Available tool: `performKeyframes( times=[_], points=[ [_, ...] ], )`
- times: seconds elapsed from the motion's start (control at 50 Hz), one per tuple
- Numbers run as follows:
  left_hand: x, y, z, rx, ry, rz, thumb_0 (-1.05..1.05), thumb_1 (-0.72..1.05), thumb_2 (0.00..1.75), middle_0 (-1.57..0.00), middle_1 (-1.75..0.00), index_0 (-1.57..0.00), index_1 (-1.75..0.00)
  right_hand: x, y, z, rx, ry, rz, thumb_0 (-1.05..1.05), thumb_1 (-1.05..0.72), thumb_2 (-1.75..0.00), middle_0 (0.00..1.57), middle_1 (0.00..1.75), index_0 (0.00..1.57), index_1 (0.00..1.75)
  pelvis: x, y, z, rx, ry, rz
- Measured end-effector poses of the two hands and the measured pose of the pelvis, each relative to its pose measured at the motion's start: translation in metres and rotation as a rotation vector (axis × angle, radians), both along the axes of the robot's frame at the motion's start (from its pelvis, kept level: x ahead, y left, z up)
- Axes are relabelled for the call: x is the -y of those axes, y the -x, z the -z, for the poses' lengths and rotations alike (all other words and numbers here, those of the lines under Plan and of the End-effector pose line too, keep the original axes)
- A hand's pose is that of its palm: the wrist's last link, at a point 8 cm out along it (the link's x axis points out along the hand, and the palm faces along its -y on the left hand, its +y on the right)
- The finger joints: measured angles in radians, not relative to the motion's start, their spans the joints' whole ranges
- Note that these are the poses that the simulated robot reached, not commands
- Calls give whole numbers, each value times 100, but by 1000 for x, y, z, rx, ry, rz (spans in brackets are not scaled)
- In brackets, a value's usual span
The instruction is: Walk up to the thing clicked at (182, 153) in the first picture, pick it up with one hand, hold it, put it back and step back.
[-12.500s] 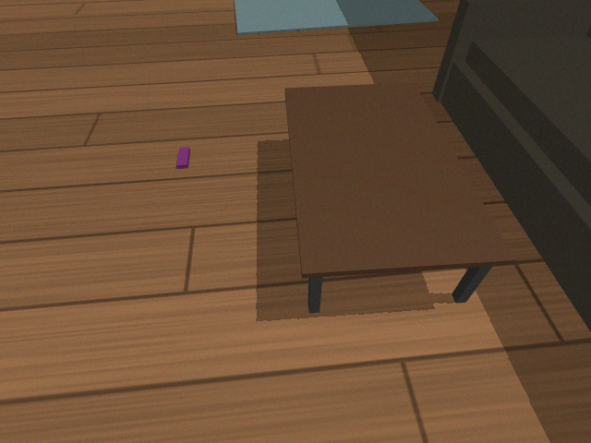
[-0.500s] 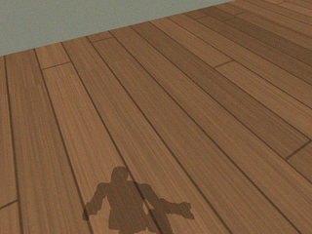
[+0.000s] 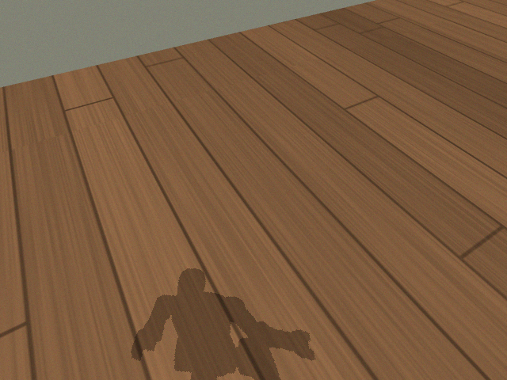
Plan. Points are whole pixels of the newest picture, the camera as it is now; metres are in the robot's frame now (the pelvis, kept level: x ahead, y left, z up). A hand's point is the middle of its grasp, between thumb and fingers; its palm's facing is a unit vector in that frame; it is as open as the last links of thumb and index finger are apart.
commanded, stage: stand
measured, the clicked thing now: out of the picture +0.15 -1.08 -0.77
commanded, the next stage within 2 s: walk up in 0.22 s
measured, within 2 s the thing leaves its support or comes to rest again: neither
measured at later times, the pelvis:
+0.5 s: pelvis +0.04 -0.05 -0.01, yaw -2 degrees
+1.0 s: pelvis +0.25 -0.08 -0.02, yaw +4 degrees
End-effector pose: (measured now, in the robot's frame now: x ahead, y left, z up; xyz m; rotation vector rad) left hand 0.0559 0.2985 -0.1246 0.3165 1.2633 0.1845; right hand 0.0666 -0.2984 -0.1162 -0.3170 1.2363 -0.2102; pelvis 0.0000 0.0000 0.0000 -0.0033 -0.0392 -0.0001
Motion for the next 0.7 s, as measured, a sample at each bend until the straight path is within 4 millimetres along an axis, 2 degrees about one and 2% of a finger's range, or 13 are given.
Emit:
performKeyframes(
  times=[0.28,0.38,0.44,0.5,0.54,0.58,0.62,0.7],
  points=[
    [-4,-6,-3,24,10,4,0,91,90,-20,-30,-20,-30,1,-5,-2,33,-17,2,1,-90,-90,21,30,20,29,0,-6,1,-12,-7,7],
    [-10,-24,-15,25,-25,40,0,90,90,-20,-30,-20,-30,28,3,-7,67,-5,38,1,-90,-90,21,30,21,30,13,-14,1,-17,-10,28],
    [-7,-44,-25,52,-51,56,1,91,90,-20,-30,-20,-30,52,11,-6,39,7,60,1,-90,-90,21,30,21,30,27,-23,1,-9,-19,30],
    [3,-62,-35,88,-84,61,0,91,90,-20,-30,-20,-30,81,8,2,15,15,82,1,-90,-90,21,30,21,30,45,-39,6,5,-29,41],
    [9,-68,-35,122,-116,49,0,91,90,-20,-30,-20,-30,101,-4,13,6,27,81,1,-90,-90,21,30,20,30,60,-52,16,11,-35,41],
    [16,-64,-34,145,-147,13,0,91,90,-20,-30,-20,-30,114,-24,22,-1,36,64,1,-90,-90,21,30,20,29,71,-63,22,16,-20,23],
    [27,-54,-36,129,-149,-29,0,91,90,-20,-30,-20,-30,117,-51,22,16,18,40,1,-90,-90,20,30,20,29,76,-75,19,24,-11,13],
    [49,-44,-40,54,-119,-74,0,91,90,-20,-30,-20,-30,113,-106,9,98,-36,-7,1,-90,-90,20,30,20,29,85,-102,4,28,-14,15]
  ],
)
